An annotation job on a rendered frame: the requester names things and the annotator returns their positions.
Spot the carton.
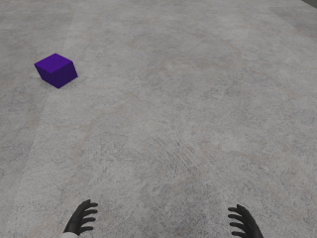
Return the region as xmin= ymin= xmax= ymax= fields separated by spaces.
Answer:
xmin=34 ymin=54 xmax=78 ymax=89

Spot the robot left hand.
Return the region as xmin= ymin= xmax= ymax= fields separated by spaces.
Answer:
xmin=63 ymin=199 xmax=98 ymax=236

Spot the robot right hand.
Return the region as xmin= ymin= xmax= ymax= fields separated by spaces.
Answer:
xmin=228 ymin=204 xmax=264 ymax=238

